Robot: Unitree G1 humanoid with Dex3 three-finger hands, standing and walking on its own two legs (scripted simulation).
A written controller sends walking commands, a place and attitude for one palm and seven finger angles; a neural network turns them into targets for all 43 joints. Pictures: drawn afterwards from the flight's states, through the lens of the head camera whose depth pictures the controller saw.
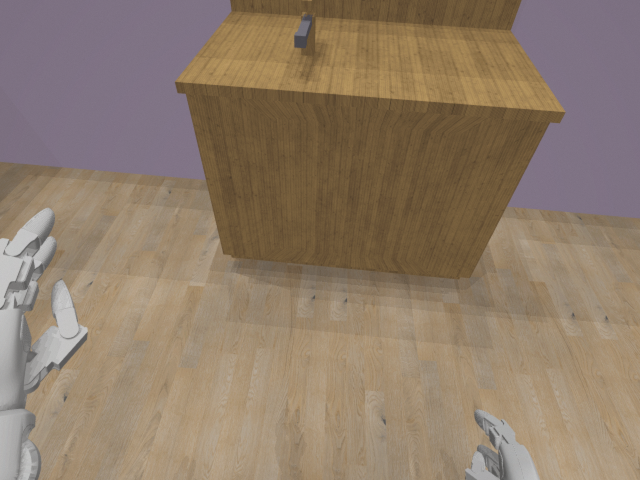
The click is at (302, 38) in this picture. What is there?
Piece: tap's lever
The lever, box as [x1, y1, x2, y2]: [294, 32, 306, 47]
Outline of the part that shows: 295,32 294,47 305,47 306,33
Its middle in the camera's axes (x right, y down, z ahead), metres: -0.05 -0.49 +0.95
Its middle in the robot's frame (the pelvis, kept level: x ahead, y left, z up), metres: +1.05 +0.12 +0.12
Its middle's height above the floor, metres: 0.89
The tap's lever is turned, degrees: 0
